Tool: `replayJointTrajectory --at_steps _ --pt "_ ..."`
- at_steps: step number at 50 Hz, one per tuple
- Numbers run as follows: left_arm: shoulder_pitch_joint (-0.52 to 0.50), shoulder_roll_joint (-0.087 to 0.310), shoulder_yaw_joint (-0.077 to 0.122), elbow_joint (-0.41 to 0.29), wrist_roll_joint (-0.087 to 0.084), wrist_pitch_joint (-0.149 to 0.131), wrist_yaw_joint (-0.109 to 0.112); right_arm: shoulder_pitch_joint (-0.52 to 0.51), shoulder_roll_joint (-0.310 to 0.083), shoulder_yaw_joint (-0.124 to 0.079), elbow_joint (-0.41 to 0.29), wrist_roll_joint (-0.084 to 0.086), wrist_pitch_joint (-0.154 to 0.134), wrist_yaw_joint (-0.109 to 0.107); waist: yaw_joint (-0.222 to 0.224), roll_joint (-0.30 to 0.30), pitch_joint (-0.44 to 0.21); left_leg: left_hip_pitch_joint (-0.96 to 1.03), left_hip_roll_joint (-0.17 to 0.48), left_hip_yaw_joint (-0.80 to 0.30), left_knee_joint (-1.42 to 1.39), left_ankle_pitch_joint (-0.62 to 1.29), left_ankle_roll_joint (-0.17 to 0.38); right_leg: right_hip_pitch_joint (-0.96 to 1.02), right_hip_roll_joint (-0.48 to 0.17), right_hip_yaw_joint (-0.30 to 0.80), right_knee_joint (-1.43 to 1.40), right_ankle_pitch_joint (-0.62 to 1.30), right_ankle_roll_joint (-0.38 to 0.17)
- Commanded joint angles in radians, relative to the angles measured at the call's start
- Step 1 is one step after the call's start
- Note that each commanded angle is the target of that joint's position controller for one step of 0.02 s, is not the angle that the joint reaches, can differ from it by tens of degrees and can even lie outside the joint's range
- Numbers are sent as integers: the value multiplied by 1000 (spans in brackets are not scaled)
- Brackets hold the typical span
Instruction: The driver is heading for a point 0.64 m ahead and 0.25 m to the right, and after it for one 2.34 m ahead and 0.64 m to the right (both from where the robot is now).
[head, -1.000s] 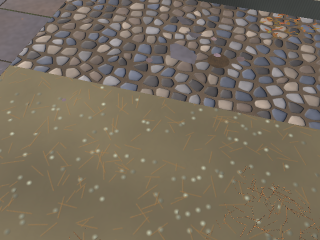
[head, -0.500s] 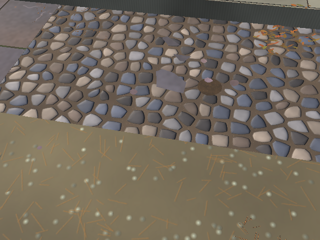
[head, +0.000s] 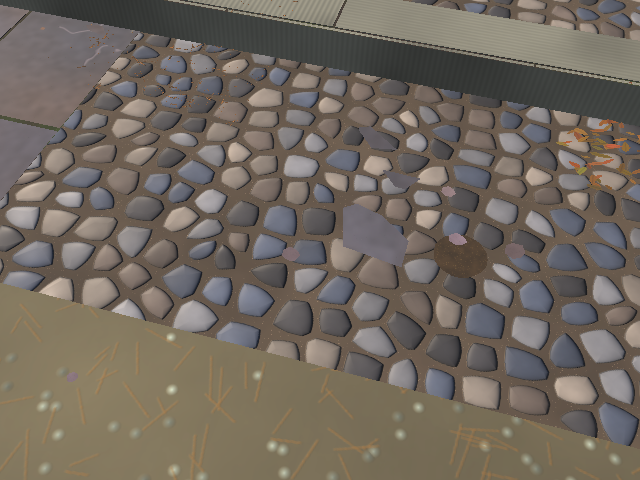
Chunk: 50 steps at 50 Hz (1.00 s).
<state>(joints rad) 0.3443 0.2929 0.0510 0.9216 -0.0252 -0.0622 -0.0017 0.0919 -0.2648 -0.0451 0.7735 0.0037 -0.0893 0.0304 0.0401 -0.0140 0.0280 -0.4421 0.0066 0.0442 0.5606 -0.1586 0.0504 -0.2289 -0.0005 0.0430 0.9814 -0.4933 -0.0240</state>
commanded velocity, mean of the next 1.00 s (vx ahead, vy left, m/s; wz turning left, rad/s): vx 0.48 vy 0.00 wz -0.49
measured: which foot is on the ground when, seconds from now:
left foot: down 0.00-0.48, up 0.50-0.92, down 0.94-1.00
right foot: up 0.00-0.46, down 0.48-0.96, up 0.98-1.00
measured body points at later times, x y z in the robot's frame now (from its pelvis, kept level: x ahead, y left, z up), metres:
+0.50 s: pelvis +0.27 -0.04 -0.01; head +0.31 -0.06 +0.44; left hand +0.52 +0.15 -0.10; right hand +0.23 -0.32 -0.15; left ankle +0.09 +0.10 -0.70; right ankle +0.36 -0.14 -0.73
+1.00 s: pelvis +0.55 -0.09 -0.01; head +0.59 -0.11 +0.44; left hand +0.75 +0.13 -0.12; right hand +0.62 -0.42 -0.08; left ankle +0.71 -0.05 -0.73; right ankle +0.37 -0.14 -0.68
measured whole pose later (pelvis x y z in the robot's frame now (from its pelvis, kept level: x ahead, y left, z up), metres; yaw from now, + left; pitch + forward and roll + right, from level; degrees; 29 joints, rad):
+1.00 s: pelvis +0.55 -0.09 -0.01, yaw -32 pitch +2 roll +1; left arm 0.34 0.31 0.09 0.73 -0.02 -0.01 0.03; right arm 0.02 -0.27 -0.05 0.71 -0.02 -0.11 0.02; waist 0.07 -0.02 0.03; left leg -0.48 -0.02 -0.01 0.54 -0.10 0.01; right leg -0.26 0.10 0.21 0.95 -0.57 -0.01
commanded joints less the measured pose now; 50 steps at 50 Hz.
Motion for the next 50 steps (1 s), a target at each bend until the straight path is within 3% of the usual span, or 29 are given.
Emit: replayJointTrajectory --at_steps 1,2,3,6,9,13,18,21,22,23,24,25,26,27,28,29,30,33,35,38,42,44,46,47,48,49,50 --pt "-73 127 26 -96 -16 -37 1 178 -132 -38 4 -3 -3 -11 -106 102 -105 480 304 -420 -311 -141 155 -505 -90 53 240 114 -27" --pt "-69 117 32 -91 -8 -25 5 134 -101 -30 2 -11 -10 -9 -75 112 -60 386 267 -333 -350 -74 137 -457 -119 59 189 177 -22" --pt "-41 98 33 -82 -8 -10 6 112 -89 -28 7 -18 -16 -9 -49 135 -54 328 250 -276 -380 -30 128 -398 -134 66 170 217 -16" --pt "-40 56 32 -82 -7 19 9 113 -103 -35 32 -23 -33 -14 -29 103 -22 278 239 -147 -431 115 136 -408 -135 77 129 303 3" --pt "-100 49 35 -107 0 20 6 137 -118 -41 57 -26 -33 -28 -40 76 3 316 231 -48 -445 210 129 -477 -121 92 -3 447 18" --pt "-218 21 23 -148 8 11 -18 154 -138 -42 75 -18 -24 -44 -81 59 36 343 211 69 -464 240 100 -441 -106 5 -225 603 12" --pt "-348 6 12 -232 6 12 -50 236 -164 -53 117 0 14 -51 -122 44 77 547 275 121 -386 390 95 -517 -88 -62 -347 509 -24" --pt "-307 42 30 -257 4 17 -65 206 -201 -65 106 9 39 -62 -66 92 16 599 284 162 -225 820 67 -385 -14 -145 -354 360 -74" --pt "-237 68 45 -248 2 21 -65 194 -213 -69 100 10 48 -67 -20 112 -30 594 279 171 -111 960 57 -286 24 -169 -347 311 -97" --pt "-107 113 69 -222 -1 22 -59 175 -221 -70 94 12 54 -70 55 107 -98 538 256 184 67 978 36 -104 60 -172 -393 331 -130" --pt "61 182 104 -182 1 28 -40 162 -213 -64 80 9 49 -73 139 47 -184 344 211 187 334 763 -5 192 30 -65 -461 371 -178" --pt "87 291 125 -172 -7 30 -24 252 -62 -19 32 -29 22 -52 43 -218 -262 -131 24 149 709 -159 -71 570 -232 439 -488 292 -348" --pt "95 244 105 -202 2 16 -25 195 -88 -14 12 0 -27 -34 68 -158 -402 -297 -66 -96 880 -436 -69 675 -344 803 -659 193 -440" --pt "69 181 86 -200 12 5 -25 84 -144 -29 -20 39 -57 -21 97 -98 -286 -387 1 -151 868 -354 -39 608 -311 661 -686 247 -376" --pt "9 145 76 -208 9 -3 -25 59 -138 -25 -31 40 -70 -21 57 -26 -190 -365 47 -144 774 -267 -22 463 -268 524 -685 322 -334" --pt "-62 114 67 -220 8 -6 -26 55 -138 -30 -20 15 -70 -28 9 27 -116 -306 79 -135 676 -224 -28 311 -225 426 -698 425 -304" --pt "-105 88 56 -237 16 -8 -22 73 -153 -40 -15 0 -59 -31 -26 11 -95 -231 102 -139 619 -192 -38 211 -198 366 -718 506 -293" --pt "-115 115 60 -250 13 -9 -8 90 -123 -39 -23 -16 -23 -32 -62 1 -61 -159 106 -112 481 -145 -88 57 -164 292 -761 603 -293" --pt "-88 148 69 -246 11 -7 7 19 -97 -29 -50 -21 -14 -35 -45 -11 -33 -157 87 -92 337 -35 -118 -4 -131 237 -771 612 -274" --pt "-50 154 73 -240 6 4 17 -93 -70 -16 -81 -15 -17 -28 4 -48 -21 -77 35 -81 93 189 -124 -58 -70 186 -751 508 -214" --pt "12 145 72 -218 -3 14 18 -161 -104 -24 -117 5 -27 -15 32 -74 -26 -31 4 -113 -37 232 -109 7 -104 274 -687 392 -184" --pt "12 142 73 -218 2 25 26 -145 -136 -37 -119 -4 -37 -11 13 -96 -28 -13 -12 -122 -83 166 -84 74 -112 325 -589 481 -159" --pt "-28 126 69 -239 4 37 33 -40 -156 -52 -95 -16 -49 -14 -50 -115 -77 123 -19 -96 -151 196 -43 90 -66 332 -443 596 -109" --pt "-40 82 55 -262 12 36 33 54 -194 -62 -87 -35 -54 -19 -92 -78 -179 322 81 -158 -124 338 7 23 -9 288 -264 552 -64" --pt "52 22 36 -281 31 35 35 160 -259 -73 -84 -52 -46 -27 -81 136 -329 640 323 -393 -49 675 111 -201 98 175 45 75 1" --pt "185 60 34 -293 5 30 30 204 -265 -79 -58 -29 -22 -17 -38 392 -457 786 493 -743 -106 550 261 -407 117 135 283 -235 37" --pt "158 149 56 -261 -7 41 31 143 -175 -57 -94 -17 -8 -19 -55 233 -365 694 444 -669 -139 391 231 -466 46 163 383 -158 63"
